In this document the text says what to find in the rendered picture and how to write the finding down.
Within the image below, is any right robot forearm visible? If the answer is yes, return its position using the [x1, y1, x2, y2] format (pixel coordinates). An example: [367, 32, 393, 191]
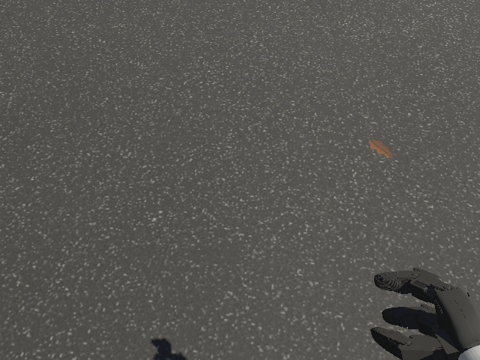
[458, 345, 480, 360]

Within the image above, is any robot right hand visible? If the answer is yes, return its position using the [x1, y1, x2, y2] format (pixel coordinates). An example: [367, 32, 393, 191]
[370, 267, 480, 360]

